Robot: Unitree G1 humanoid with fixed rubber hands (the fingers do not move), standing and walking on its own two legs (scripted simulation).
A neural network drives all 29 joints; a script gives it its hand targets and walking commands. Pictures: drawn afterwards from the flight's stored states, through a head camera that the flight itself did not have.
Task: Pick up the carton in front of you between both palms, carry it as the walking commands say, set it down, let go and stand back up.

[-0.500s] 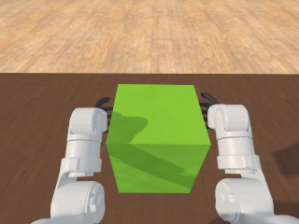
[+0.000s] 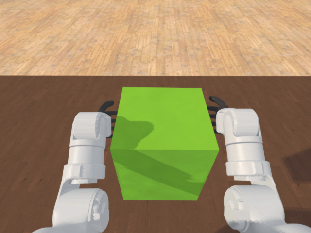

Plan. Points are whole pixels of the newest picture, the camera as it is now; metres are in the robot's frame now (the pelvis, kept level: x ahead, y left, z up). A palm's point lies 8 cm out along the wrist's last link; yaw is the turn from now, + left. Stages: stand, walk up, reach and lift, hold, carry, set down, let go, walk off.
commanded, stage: carry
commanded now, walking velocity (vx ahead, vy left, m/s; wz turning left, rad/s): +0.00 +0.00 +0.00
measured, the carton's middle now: (161, 146) +0.34 +0.00 +0.05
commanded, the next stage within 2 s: none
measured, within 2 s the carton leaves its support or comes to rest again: neither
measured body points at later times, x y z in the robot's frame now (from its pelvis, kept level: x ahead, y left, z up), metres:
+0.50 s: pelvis +0.10 +0.02 -0.01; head +0.10 +0.02 +0.44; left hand +0.47 +0.17 +0.10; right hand +0.46 -0.14 +0.10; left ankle +0.02 +0.11 -0.73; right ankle +0.12 -0.10 -0.69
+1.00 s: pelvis +0.35 -0.05 -0.03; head +0.42 -0.06 +0.42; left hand +0.72 +0.13 +0.06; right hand +0.74 -0.18 +0.06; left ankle +0.45 +0.11 -0.70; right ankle +0.31 -0.10 -0.76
